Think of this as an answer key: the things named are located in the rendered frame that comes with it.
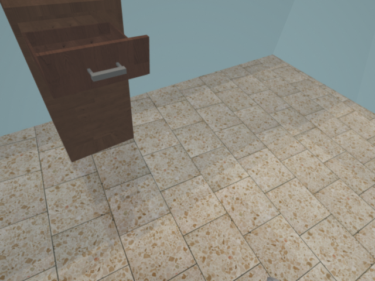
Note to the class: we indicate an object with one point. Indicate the handle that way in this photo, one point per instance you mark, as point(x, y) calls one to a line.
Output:
point(100, 75)

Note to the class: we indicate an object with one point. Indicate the cabinet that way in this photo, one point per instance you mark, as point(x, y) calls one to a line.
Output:
point(88, 121)

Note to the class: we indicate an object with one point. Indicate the drawer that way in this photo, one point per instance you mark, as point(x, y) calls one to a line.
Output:
point(63, 55)

